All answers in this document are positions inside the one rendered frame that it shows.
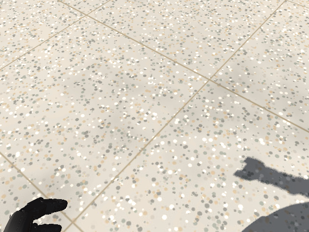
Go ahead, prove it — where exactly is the left robot hand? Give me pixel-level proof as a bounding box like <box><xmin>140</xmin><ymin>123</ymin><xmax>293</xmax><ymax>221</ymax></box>
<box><xmin>3</xmin><ymin>197</ymin><xmax>68</xmax><ymax>232</ymax></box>

